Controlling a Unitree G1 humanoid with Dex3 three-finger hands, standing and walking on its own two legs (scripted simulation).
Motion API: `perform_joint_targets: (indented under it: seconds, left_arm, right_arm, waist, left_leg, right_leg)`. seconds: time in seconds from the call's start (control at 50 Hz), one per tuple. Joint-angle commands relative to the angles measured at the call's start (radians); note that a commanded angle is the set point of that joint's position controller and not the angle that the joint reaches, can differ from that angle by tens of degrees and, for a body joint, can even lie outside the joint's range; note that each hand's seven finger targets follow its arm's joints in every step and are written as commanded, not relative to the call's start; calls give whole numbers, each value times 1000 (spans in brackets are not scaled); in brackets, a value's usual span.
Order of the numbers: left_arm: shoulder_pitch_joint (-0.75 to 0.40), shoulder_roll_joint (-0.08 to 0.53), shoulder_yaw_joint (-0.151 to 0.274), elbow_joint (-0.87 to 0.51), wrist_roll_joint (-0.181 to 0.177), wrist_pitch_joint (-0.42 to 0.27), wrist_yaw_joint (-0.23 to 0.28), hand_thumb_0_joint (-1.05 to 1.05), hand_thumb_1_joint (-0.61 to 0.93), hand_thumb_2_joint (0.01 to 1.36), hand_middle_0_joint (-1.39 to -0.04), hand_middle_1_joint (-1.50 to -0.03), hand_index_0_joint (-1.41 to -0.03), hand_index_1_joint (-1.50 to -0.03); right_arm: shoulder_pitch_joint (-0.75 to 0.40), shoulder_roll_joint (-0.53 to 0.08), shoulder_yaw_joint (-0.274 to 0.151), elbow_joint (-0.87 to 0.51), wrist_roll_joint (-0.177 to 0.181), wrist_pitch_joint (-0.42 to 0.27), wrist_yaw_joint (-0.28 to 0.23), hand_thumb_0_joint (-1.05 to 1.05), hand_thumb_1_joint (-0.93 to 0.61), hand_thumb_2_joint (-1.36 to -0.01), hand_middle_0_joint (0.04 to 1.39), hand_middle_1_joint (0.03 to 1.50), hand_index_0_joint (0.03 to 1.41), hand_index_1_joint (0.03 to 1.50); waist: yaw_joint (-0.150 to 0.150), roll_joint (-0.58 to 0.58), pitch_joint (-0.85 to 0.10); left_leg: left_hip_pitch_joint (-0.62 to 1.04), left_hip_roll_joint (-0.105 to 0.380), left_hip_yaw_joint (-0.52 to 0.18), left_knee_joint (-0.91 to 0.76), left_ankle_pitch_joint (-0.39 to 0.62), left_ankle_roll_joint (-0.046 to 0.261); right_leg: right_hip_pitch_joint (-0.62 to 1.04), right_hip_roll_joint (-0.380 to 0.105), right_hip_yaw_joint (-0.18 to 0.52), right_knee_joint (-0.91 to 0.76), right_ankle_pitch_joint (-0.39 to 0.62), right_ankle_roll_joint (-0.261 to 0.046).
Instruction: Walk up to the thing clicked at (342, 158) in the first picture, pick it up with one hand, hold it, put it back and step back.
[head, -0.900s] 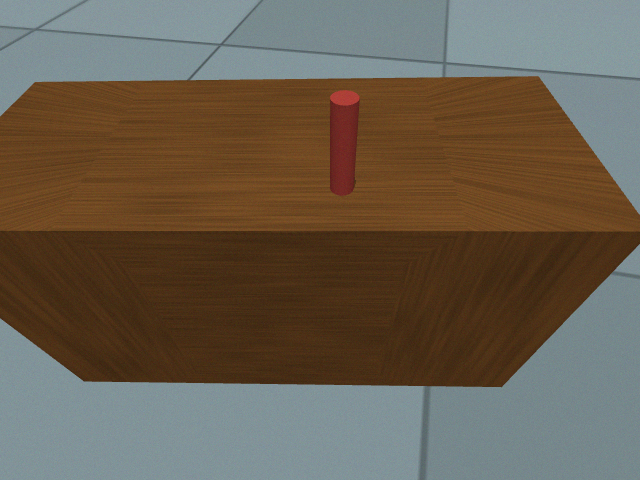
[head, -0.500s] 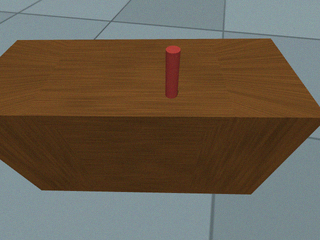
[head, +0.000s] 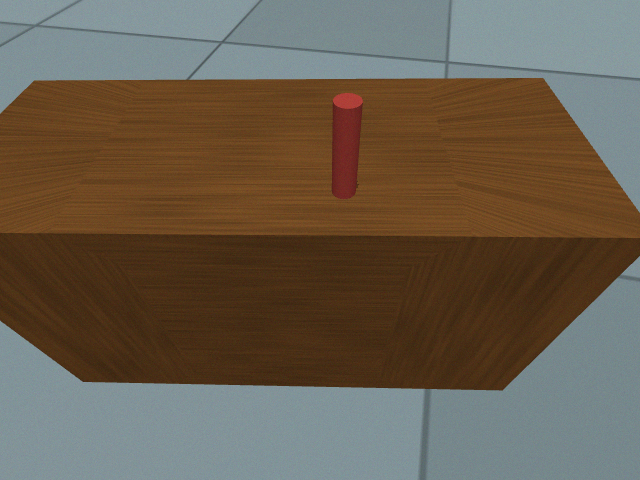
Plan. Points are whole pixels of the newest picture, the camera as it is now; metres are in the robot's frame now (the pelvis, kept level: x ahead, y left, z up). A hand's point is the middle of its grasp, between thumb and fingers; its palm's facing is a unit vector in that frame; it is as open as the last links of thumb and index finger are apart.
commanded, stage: stand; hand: right
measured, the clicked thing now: (345, 150) +0.62 -0.03 +0.06
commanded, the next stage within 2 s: walk up in 0.22 s
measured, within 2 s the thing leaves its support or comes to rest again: neither
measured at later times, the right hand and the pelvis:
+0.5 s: hand out of the picture +0.11 -0.22 -0.16, palm faces -0.09 +0.93 -0.37, open 7.4 cm; pelvis +0.03 +0.07 -0.02, yaw +2 degrees
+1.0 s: hand (401, 461) +0.18 -0.10 -0.19, palm faces +0.00 +0.95 -0.30, open 7.4 cm; pelvis +0.13 +0.15 -0.03, yaw -1 degrees
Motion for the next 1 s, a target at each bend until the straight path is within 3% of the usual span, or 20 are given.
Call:
perform_joint_targets:
  seconds: [0.0, 0.18, 0.2, 0.22, 0.26, 0.32, 0.38, 0.44, 0.5, 0.52, 0.54, 0.56, 0.58, 0.64, 0.74, 0.8, 0.86, 0.9, 0.92, 0.98]
  left_arm:
    - [-35, 210, 43, -61, -5, -22, 20, 0, 900, 900, -200, -300, -200, -300]
    - [-23, 210, 41, -58, -5, -21, 18, 0, 900, 900, -200, -300, -200, -300]
    - [156, 355, 108, -59, -7, -45, 36, 0, 900, 900, -200, -300, -200, -300]
    - [245, 387, 129, -41, 3, -50, 46, 0, 900, 900, -200, -300, -200, -300]
    - [198, 412, 154, -110, 20, -64, 62, 0, 900, 900, -200, -300, -200, -300]
    - [86, 354, 140, -186, 22, -79, 64, 0, 900, 900, -200, -300, -200, -300]
    - [162, 354, 142, -208, 18, -86, 56, 0, 900, 900, -200, -300, -200, -300]
    - [122, 379, 149, -251, 22, -85, 54, 0, 900, 900, -200, -300, -200, -300]
    - [73, 380, 145, -273, 26, -70, 58, 0, 900, 900, -200, -300, -200, -300]
    - [116, 331, 131, -275, 38, -63, 58, 0, 900, 900, -200, -300, -200, -300]
    - [178, 256, 108, -283, 24, -59, 56, 0, 900, 900, -200, -300, -200, -300]
    - [166, 243, 99, -297, -3, -56, 62, 0, 900, 900, -200, -300, -200, -300]
    - [164, 302, 103, -281, -1, -56, 71, 0, 900, 900, -200, -300, -200, -300]
    - [316, 334, 108, -212, -19, -63, 52, 0, 900, 900, -200, -300, -200, -300]
    - [254, 265, 102, -260, 12, -61, 23, 0, 900, 900, -200, -300, -200, -300]
    - [246, 234, 103, -276, 14, -59, 23, 0, 900, 900, -200, -300, -200, -300]
    - [267, 228, 103, -276, 16, -61, 31, 0, 900, 900, -200, -300, -200, -300]
    - [186, 323, 114, -320, 15, -76, 36, 0, 900, 900, -200, -300, -200, -300]
    - [170, 337, 108, -314, 5, -71, 31, 0, 900, 900, -200, -300, -200, -300]
    - [123, 286, 89, -313, 3, -63, 35, 0, 900, 900, -200, -300, -200, -300]
  right_arm:
    - [-28, -207, -43, -56, 5, -21, -11, 0, -900, -900, 200, 300, 200, 300]
    - [-33, -207, -43, -57, 6, -22, -9, 0, -900, -900, 200, 300, 200, 300]
    - [-37, -306, -109, -143, -42, 3, 25, 0, -900, -900, 200, 300, 200, 300]
    - [-66, -246, -103, -178, -52, 19, 38, 0, -900, -900, 200, 300, 200, 300]
    - [-72, -239, -111, -232, -70, 44, 57, 0, -900, -900, 200, 300, 200, 300]
    - [19, -252, -142, -249, -57, 56, 90, 0, -900, -900, 200, 300, 200, 300]
    - [0, -234, -153, -289, -65, 57, 107, 0, -900, -900, 200, 300, 200, 300]
    - [12, -231, -168, -325, -57, 49, 119, 0, -900, -900, 200, 300, 200, 300]
    - [191, -254, -196, -291, -49, 46, 117, 0, -900, -900, 200, 300, 200, 300]
    - [294, -289, -215, -259, -50, 42, 112, 0, -900, -900, 200, 300, 200, 300]
    - [372, -359, -229, -262, -59, 36, 102, 0, -900, -900, 200, 300, 200, 300]
    - [332, -425, -229, -306, -47, 27, 97, 0, -900, -900, 200, 300, 200, 300]
    - [254, -454, -231, -329, -28, 30, 92, 0, -900, -900, 200, 300, 200, 300]
    - [142, -337, -187, -388, -21, 13, 69, 0, -900, -900, 200, 300, 200, 300]
    - [226, -308, -164, -378, -22, -15, 56, 0, -900, -900, 200, 300, 200, 300]
    - [183, -270, -132, -387, -10, -22, 30, 0, -900, -900, 200, 300, 200, 300]
    - [136, -218, -102, -392, 16, -15, 18, 0, -900, -900, 200, 300, 200, 300]
    - [204, -155, -79, -374, 21, -6, 11, 0, -900, -900, 200, 300, 200, 300]
    - [189, -224, -102, -346, 16, 12, -3, 0, -900, -900, 200, 300, 200, 300]
    - [184, -216, -92, -301, 19, 9, -7, 0, -900, -900, 200, 300, 200, 300]
  waist:
    - [-2, -11, -97]
    - [1, -14, -70]
    - [47, 60, -110]
    - [80, -40, -64]
    - [76, -52, 27]
    - [-9, -77, 68]
    - [26, -120, 68]
    - [3, -162, 54]
    - [-102, -128, -6]
    - [-138, 16, -57]
    - [-173, 278, -63]
    - [-157, 392, -32]
    - [-114, 291, 9]
    - [-6, 170, 22]
    - [-22, 116, 54]
    - [0, 83, 0]
    - [46, 37, -57]
    - [10, -172, -87]
    - [17, -146, -60]
    - [1, -150, -30]
  left_leg:
    - [22, 114, -79, -22, 248, 38]
    - [19, 115, -84, -30, 218, 36]
    - [-98, 26, 0, 184, -12, 73]
    - [-333, -18, 35, 324, -286, 63]
    - [-532, 67, -115, 628, -327, 53]
    - [-501, 124, -143, 667, -217, 16]
    - [-447, 110, -78, 563, -210, -12]
    - [-291, 111, -38, 425, -176, -1]
    - [15, 48, 81, 318, -79, 17]
    - [138, 21, 59, 307, -137, 34]
    - [158, 128, -155, 101, -390, 87]
    - [22, 314, -578, -138, -572, 175]
    - [-128, 362, -651, -174, -685, 245]
    - [-119, 278, -382, -42, -465, 248]
    - [-165, 292, -243, 2, 21, 285]
    - [-210, 265, -142, 118, 319, 239]
    - [-255, 204, -80, 264, 204, 140]
    - [-320, 13, 24, 488, -200, 26]
    - [-257, 5, -19, 576, -473, 42]
    - [-293, 24, -48, 554, -410, 42]
  right_leg:
    - [33, -127, 80, -24, 253, -25]
    - [16, -125, 83, -37, 209, -25]
    - [156, -146, 140, 6, 12, -81]
    - [249, -262, 295, -60, -105, -134]
    - [137, -451, 486, -130, -299, -270]
    - [22, -344, 311, -138, -238, -228]
    - [0, -294, 191, -77, 23, -210]
    - [-123, -265, 108, -9, 14, -192]
    - [-332, -210, 40, 180, -105, -134]
    - [-399, -154, 9, 394, -149, -112]
    - [-503, -26, -52, 716, -283, -81]
    - [-587, 67, 21, 867, -461, -60]
    - [-528, 16, 116, 948, -424, -75]
    - [-498, -74, 78, 861, -267, -57]
    - [-349, -56, 9, 542, -253, -19]
    - [-188, -13, -12, 416, -147, -34]
    - [-2, -19, 28, 199, 46, -71]
    - [-5, -332, 508, 36, 185, -219]
    - [-115, -376, 540, 55, 189, -312]
    - [-91, -285, 374, 90, 282, -247]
